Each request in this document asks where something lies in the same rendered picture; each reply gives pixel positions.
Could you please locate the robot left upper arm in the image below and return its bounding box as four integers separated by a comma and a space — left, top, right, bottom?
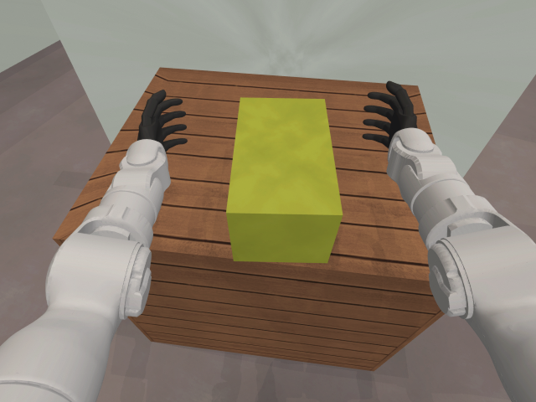
0, 233, 152, 402

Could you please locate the pedestal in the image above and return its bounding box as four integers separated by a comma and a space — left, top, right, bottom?
53, 67, 445, 371

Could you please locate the carton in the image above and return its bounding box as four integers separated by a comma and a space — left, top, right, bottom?
226, 97, 343, 263

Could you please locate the robot right hand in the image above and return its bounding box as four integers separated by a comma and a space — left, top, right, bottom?
363, 81, 418, 148

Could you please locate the robot left hand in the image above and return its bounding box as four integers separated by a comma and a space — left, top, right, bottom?
137, 90, 188, 152

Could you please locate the robot left forearm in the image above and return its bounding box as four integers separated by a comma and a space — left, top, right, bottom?
45, 139, 171, 306

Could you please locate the robot right upper arm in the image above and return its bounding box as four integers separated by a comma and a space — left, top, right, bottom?
428, 225, 536, 402

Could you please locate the robot right forearm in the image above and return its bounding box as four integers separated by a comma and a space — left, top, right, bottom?
386, 128, 536, 250

